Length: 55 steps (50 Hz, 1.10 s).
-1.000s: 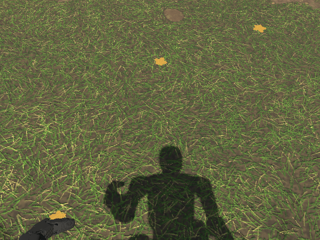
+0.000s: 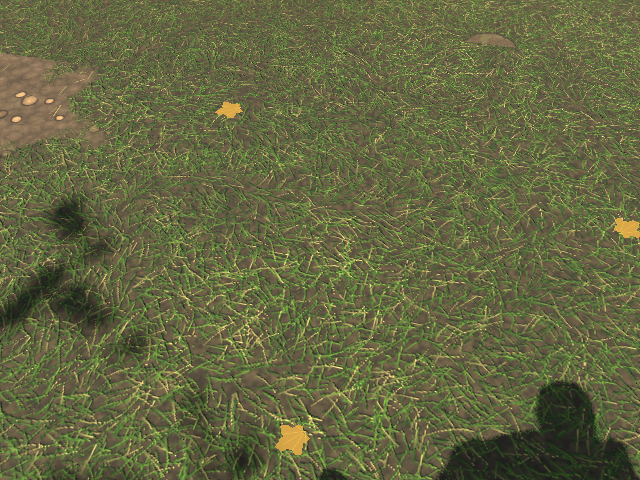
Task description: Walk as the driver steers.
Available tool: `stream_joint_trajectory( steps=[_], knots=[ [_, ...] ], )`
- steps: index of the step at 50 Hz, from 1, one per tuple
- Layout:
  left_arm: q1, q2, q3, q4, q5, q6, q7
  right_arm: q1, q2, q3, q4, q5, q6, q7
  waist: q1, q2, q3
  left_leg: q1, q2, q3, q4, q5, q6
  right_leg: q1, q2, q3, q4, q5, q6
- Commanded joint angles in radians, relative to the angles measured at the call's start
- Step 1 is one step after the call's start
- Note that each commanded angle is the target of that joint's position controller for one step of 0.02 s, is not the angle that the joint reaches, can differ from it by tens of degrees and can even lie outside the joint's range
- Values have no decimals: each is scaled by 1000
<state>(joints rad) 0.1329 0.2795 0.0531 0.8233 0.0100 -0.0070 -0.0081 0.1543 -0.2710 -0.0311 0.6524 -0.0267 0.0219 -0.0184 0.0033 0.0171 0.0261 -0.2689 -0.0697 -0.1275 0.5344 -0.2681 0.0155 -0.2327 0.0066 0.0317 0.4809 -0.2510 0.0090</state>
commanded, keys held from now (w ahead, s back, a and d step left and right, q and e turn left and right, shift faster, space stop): e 0.74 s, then no key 0.14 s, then q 0.12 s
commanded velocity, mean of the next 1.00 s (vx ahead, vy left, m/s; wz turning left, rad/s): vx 0.00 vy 0.00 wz -0.38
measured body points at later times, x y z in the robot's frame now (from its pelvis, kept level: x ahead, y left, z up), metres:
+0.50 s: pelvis -0.01 -0.01 +0.00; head +0.03 -0.03 +0.45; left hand +0.22 +0.22 -0.10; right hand +0.04 -0.32 -0.10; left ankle +0.01 +0.11 -0.74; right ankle -0.04 -0.13 -0.69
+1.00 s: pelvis -0.01 -0.06 +0.00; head +0.01 -0.08 +0.45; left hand +0.25 +0.11 -0.09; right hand +0.00 -0.37 -0.10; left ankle +0.07 +0.08 -0.72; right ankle -0.04 -0.14 -0.74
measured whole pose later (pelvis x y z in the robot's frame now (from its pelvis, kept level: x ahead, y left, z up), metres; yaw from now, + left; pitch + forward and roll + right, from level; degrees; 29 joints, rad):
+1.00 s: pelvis -0.01 -0.06 +0.00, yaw -27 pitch +1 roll +0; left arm 0.13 0.27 0.03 0.70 0.02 0.02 0.01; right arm 0.18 -0.29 -0.06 0.70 0.01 0.02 -0.03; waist 0.01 0.02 0.03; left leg -0.35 0.04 -0.04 0.68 -0.32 -0.08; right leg -0.26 0.09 0.07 0.48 -0.23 -0.07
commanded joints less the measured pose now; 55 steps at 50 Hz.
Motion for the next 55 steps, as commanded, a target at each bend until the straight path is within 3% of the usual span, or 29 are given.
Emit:
stream_joint_trajectory(
  steps=[1,2,4,10,13,15,16,17,18,19,20,23,26,29,30,31,32,33,34,35,36,39,43,49,51,52,53,54,55],
  knots=[
    [-116,116,11,-79,-2,-17,-9,70,-128,-33,-24,-24,-26,-4,-64,-150,-67,100,65,-8,-81,27,-29,-7,-164,197,-118,232,-133],
    [-97,139,16,-71,-7,-21,-8,21,-152,-44,-28,-11,-25,-11,-33,-132,-61,101,57,7,-54,66,-25,-12,-140,187,-117,195,-107],
    [-77,189,27,-69,-20,-29,-4,3,-151,-51,-43,1,-14,-25,-23,-155,-46,86,55,22,-28,105,-20,-17,-140,229,-112,230,-110],
    [-50,191,37,-90,-31,4,21,30,-103,-63,-43,13,-23,-30,-6,-152,-69,25,32,78,31,37,-26,7,-156,363,-68,289,-178],
    [-76,185,41,-120,-37,20,26,66,-120,-78,-37,15,-31,-22,-17,-88,-85,103,67,67,-16,102,3,-71,-101,335,-7,257,-141],
    [-81,161,38,-135,-43,25,24,100,-163,-94,-34,10,-28,-22,-19,64,-79,188,193,-43,-112,211,78,-205,-2,201,149,108,-62],
    [-61,144,34,-136,-40,27,20,116,-187,-100,-35,1,-27,-22,-22,168,-74,228,337,-175,-171,337,166,-292,54,105,280,-56,-18],
    [-53,157,43,-137,-35,28,16,94,-173,-93,-54,-6,-31,-28,-26,221,-85,230,478,-272,-197,489,265,-352,41,55,515,-369,12],
    [-47,187,60,-136,-34,31,11,76,-157,-81,-69,-5,-36,-32,-19,134,-78,198,504,-260,-197,556,295,-370,4,71,681,-405,29],
    [-33,175,63,-130,-41,40,9,32,-152,-78,-77,4,-39,-35,7,69,-62,177,460,-175,-186,527,261,-367,-24,74,706,-355,40],
    [-32,142,53,-129,-43,49,8,1,-165,-83,-74,15,-40,-34,14,55,-36,165,407,-90,-190,481,219,-371,-43,56,642,-286,52],
    [-64,100,34,-160,-39,55,-7,13,-192,-93,-61,13,-26,-38,-20,111,-48,163,338,54,-182,490,194,-292,-50,-24,491,-196,79],
    [-66,113,36,-193,-41,57,-26,28,-210,-102,-53,26,-16,-31,-35,145,-94,178,355,106,-146,494,184,-180,-36,-79,308,-160,60],
    [29,130,54,-181,-35,67,-29,20,-201,-101,-42,55,-18,-20,12,128,-111,119,349,164,-31,372,117,-10,15,-136,51,26,2],
    [77,171,72,-171,-31,67,-15,84,-164,-92,-16,47,-24,-12,18,38,-118,22,303,231,96,237,46,123,8,-67,-47,172,-38],
    [123,313,106,-189,-28,61,6,84,-100,-69,-51,-7,-26,-6,4,-274,-118,-285,176,305,427,-273,-68,308,-260,327,-79,605,-160],
    [119,327,98,-215,16,33,-4,-27,-104,-64,-102,-1,-29,-17,61,-276,-177,-407,68,126,634,-473,-94,240,-415,556,-112,662,-380],
    [103,286,86,-216,20,9,-11,-63,-145,-75,-101,22,-26,-24,72,-163,-163,-421,91,59,709,-422,-86,219,-379,490,-136,559,-384],
    [64,252,76,-210,5,-4,-6,-62,-152,-79,-95,29,-23,-30,41,-140,-114,-428,105,47,695,-331,-73,183,-320,409,-135,470,-327],
    [25,220,68,-212,-15,-4,3,-45,-159,-85,-72,19,-20,-40,21,-96,-96,-424,120,39,656,-251,-74,166,-273,362,-132,395,-274],
    [-8,199,59,-216,-29,2,11,-35,-167,-90,-69,13,-17,-45,3,-108,-84,-394,122,35,623,-194,-80,130,-244,331,-134,388,-251],
    [-6,176,47,-220,-17,12,29,15,-135,-82,-43,21,-18,-33,-14,-124,-130,-311,91,57,594,-102,-99,111,-204,273,-136,432,-247],
    [16,169,41,-205,-13,18,37,-23,-98,-63,-45,25,-15,-26,13,-136,-119,-253,101,63,396,-74,-111,108,-189,265,-138,333,-242],
    [-6,106,3,-166,13,13,18,-8,-85,-47,-22,35,-22,-3,24,-153,-76,-9,119,96,100,-50,-87,-6,-183,245,-147,138,-231],
    [-2,106,-2,-145,7,7,14,10,-90,-44,-14,29,-30,2,-8,-115,-48,88,104,109,-110,111,-59,-33,-155,221,-121,107,-183],
    [29,116,1,-135,10,-1,15,2,-132,-48,-26,19,-32,-1,5,-76,-51,119,138,57,-114,244,-41,-35,-128,207,-93,82,-139],
    [68,135,8,-134,23,-8,17,-5,-201,-60,-48,17,-33,-6,46,16,-64,127,205,-15,-72,447,-8,-44,-67,157,-29,24,-99],
    [73,127,12,-138,19,-11,22,-13,-233,-74,-35,30,-32,-1,66,119,-67,65,209,-50,-67,369,45,-27,7,59,-8,-2,-59],
    [23,139,15,-143,19,-8,30,-15,-203,-72,-45,37,-34,7,32,127,-54,6,213,-94,-107,284,72,7,24,17,40,3,-32]
  ],
)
